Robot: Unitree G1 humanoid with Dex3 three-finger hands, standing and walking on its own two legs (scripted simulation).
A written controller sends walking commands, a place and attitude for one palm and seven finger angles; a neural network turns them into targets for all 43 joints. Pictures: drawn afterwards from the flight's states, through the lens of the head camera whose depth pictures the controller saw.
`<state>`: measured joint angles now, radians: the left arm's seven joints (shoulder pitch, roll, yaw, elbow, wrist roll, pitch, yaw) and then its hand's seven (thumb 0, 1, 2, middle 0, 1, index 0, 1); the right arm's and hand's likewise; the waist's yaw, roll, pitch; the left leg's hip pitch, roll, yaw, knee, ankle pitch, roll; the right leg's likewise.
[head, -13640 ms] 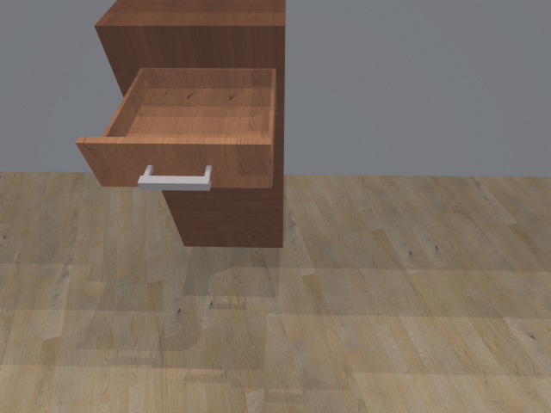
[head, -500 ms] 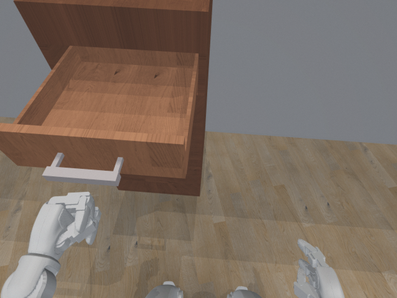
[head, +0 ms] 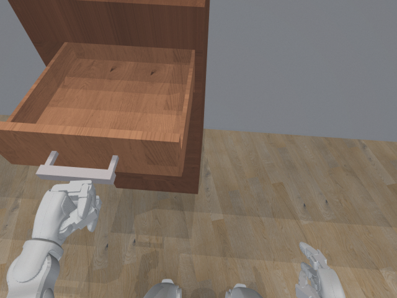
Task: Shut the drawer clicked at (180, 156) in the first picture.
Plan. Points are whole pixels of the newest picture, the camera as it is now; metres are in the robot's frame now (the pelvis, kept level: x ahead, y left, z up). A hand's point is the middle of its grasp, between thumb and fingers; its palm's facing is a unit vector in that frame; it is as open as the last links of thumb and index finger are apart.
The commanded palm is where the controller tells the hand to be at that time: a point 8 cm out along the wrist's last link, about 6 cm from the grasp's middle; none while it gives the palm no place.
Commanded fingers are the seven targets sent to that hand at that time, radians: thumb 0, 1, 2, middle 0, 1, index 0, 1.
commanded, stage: push the drawer shut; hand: left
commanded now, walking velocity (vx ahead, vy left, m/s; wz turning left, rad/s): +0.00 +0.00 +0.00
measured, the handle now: (80, 166) +0.35 +0.25 +0.06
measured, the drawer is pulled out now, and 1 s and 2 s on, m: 0.29 0.19 0.08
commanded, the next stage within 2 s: none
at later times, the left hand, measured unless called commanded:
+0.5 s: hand (93, 190) +0.31 +0.21 +0.05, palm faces -0.05 -1.00 -0.07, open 2.8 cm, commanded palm +0.30 +0.27 +0.06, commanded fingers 0.00 0.90 0.90 -1.40 -1.60 -1.40 -1.60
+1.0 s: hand (104, 160) +0.37 +0.21 +0.05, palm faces -0.06 -1.00 -0.05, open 3.0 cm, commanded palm +0.36 +0.26 +0.06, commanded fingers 0.00 0.90 0.90 -1.40 -1.60 -1.40 -1.60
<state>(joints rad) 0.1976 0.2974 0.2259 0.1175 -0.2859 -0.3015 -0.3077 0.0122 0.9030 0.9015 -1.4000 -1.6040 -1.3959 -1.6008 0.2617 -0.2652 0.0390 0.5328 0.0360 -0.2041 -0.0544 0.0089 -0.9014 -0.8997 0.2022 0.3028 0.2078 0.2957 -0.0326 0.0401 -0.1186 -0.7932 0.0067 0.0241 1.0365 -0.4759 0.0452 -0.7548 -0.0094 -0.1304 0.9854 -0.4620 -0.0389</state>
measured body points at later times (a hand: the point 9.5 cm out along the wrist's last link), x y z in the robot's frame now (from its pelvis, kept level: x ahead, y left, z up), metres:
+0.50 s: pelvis +0.00 -0.02 +0.00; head +0.07 -0.02 +0.44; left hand +0.30 +0.27 +0.06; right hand +0.15 -0.27 -0.10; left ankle +0.02 +0.09 -0.67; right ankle +0.01 -0.10 -0.67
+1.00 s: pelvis -0.01 -0.01 +0.00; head +0.08 +0.00 +0.44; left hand +0.37 +0.26 +0.06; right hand +0.09 -0.27 -0.10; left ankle +0.02 +0.09 -0.67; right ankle +0.01 -0.10 -0.67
